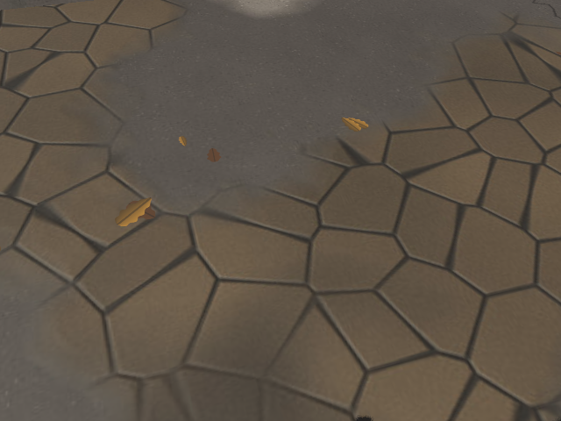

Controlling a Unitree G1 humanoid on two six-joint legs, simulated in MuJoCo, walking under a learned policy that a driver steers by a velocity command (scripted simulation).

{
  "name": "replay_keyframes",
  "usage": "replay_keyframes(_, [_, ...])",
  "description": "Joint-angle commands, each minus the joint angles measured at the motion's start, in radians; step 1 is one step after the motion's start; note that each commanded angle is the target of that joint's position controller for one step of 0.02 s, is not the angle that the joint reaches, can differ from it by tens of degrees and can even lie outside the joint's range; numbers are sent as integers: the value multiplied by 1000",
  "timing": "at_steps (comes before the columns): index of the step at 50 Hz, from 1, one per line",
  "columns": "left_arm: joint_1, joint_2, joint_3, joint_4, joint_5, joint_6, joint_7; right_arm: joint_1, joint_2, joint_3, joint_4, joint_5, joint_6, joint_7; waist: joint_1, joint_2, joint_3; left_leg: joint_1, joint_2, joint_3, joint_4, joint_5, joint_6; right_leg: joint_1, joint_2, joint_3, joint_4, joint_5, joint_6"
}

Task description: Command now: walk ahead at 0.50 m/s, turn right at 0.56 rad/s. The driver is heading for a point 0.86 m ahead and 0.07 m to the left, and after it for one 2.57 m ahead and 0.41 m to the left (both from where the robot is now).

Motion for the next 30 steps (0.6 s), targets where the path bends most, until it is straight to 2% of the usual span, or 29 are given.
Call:
replay_keyframes(1, [-67, -4, -12, -84, 1, -16, -20, -80, -153, -28, -63, 6, -13, -6, 15, 118, 42, -5, 258, -85, -104, 320, 150, 4, -13, -20, -155, 144, -10])
replay_keyframes(5, [-176, 3, -12, -140, -6, -16, -45, -30, -195, -37, -32, 25, 5, -6, -15, 119, 76, 83, 294, -39, -81, 314, 124, 21, 1, -73, -286, 96, -46])
replay_keyframes(7, [-186, 16, -6, -160, -4, -15, -52, -17, -211, -42, -21, 34, 18, -7, -3, 127, 72, 122, 308, -14, -23, 461, 109, 72, 32, -108, -328, -4, -80])
replay_keyframes(8, [-161, 29, 1, -162, 0, -13, -50, -12, -225, -45, -16, 38, 23, -8, 21, 143, 46, 131, 309, 2, 40, 629, 102, 145, 67, -135, -342, -60, -101])
replay_keyframes(9, [-81, 50, 16, -146, 6, -13, -46, -3, -233, -44, -8, 41, 28, -9, 76, 145, -7, 120, 299, 18, 154, 784, 94, 285, 110, -153, -381, -76, -128])
replay_keyframes(10, [83, 92, 43, -98, 5, -13, -35, 3, -216, -34, -1, 39, 32, -11, 165, 119, -91, 42, 265, 50, 340, 836, 74, 535, 154, -163, -450, -2, -161])
replay_keyframes(11, [249, 177, 72, -65, 10, -5, -14, 13, -166, -9, -22, 14, 24, -10, 231, 7, -207, -217, 219, 62, 650, 508, 36, 869, -5, 51, -431, 70, -213])
replay_keyframes(12, [239, 274, 74, -69, 14, -12, -9, 135, -36, 37, -49, 1, 1, 11, 122, -240, -358, -595, 40, -33, 1011, -357, -14, 1151, -301, 593, -545, -55, -391])
replay_keyframes(13, [285, 171, 51, -71, 21, -21, -13, 38, -158, 6, -25, 47, -19, 20, 213, -69, -417, -645, 52, -214, 1113, -354, 4, 1111, -319, 662, -636, -114, -371])
replay_keyframes(14, [235, 148, 37, -53, 28, -31, -18, -69, -180, -4, -68, 75, -21, 22, 200, -49, -241, -704, 86, -199, 1111, -270, 12, 974, -283, 471, -646, -17, -316])
replay_keyframes(15, [164, 120, 29, -47, 21, -37, -19, -96, -155, 3, -73, 62, -18, 13, 153, 1, -157, -673, 132, -193, 1033, -178, 11, 827, -235, 337, -658, 70, -279])
replay_keyframes(16, [104, 81, 19, -46, 21, -43, -21, -96, -150, -1, -63, 42, -8, 8, 116, -4, -99, -628, 156, -192, 976, -125, 3, 713, -192, 238, -686, 126, -256])
replay_keyframes(17, [69, 58, 13, -46, 27, -52, -22, -50, -141, -5, -47, 41, 10, 7, 78, -24, -83, -558, 174, -208, 949, -75, -2, 635, -166, 169, -727, 132, -242])
replay_keyframes(20, [47, 51, 18, -12, 33, -84, -20, -15, -90, -4, -27, 43, 49, 0, 42, -9, -38, -530, 162, -222, 901, 12, -22, 550, -153, 52, -817, 179, -240])
replay_keyframes(22, [63, 55, 23, 16, 41, -90, -9, -59, -78, -6, -39, 40, 55, -4, 51, 1, 0, -597, 150, -252, 837, 94, -32, 565, -146, -16, -839, 216, -226])
replay_keyframes(24, [80, 55, 25, 38, 41, -89, 2, -98, -70, -8, -50, 36, 52, -1, 61, 2, 18, -645, 135, -265, 744, 191, -36, 605, -140, -71, -849, 225, -209])
replay_keyframes(27, [80, 69, 28, 59, 37, -85, 13, -166, -53, -3, -69, 31, 46, 15, 84, 5, 47, -640, 122, -227, 577, 318, -29, 638, -132, -147, -866, 209, -182])
replay_keyframes(30, [124, 88, 37, 95, 29, -75, 22, -262, -31, 9, -110, 27, 44, 32, 127, 20, 92, -666, 121, -175, 464, 334, -11, 709, -162, -189, -866, 222, -175])
Velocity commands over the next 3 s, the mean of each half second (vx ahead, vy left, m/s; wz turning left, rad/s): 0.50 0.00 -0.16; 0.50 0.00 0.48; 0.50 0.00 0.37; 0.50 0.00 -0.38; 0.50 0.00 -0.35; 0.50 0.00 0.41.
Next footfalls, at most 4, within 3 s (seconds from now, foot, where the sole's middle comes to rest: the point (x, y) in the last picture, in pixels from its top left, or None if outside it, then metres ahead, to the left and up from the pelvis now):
0.22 right None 0.27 -0.17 -0.78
0.78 left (243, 390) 0.58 0.06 -0.78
1.28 right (280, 275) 0.90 -0.05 -0.78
1.74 left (171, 247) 1.01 0.26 -0.78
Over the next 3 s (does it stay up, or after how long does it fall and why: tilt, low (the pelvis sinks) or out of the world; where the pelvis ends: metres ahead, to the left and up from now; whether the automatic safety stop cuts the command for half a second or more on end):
stays up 1.58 0.17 -0.01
